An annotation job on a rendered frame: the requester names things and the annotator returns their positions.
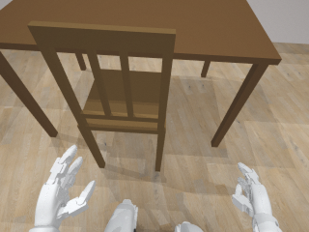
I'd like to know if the right robot hand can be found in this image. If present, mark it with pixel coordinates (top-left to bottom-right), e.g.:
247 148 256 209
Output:
232 162 272 217

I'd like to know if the chair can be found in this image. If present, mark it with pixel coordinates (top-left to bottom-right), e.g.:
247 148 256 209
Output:
27 20 176 172

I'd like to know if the right robot forearm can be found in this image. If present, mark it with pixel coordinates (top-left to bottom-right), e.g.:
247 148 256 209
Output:
251 213 282 232

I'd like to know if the left robot hand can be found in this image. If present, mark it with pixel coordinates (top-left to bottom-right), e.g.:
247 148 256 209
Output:
34 145 96 229

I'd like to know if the table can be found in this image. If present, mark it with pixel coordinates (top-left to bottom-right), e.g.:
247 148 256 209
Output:
0 0 282 148

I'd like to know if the robot left thigh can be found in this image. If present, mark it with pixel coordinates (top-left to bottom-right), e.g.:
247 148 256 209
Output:
104 202 138 232

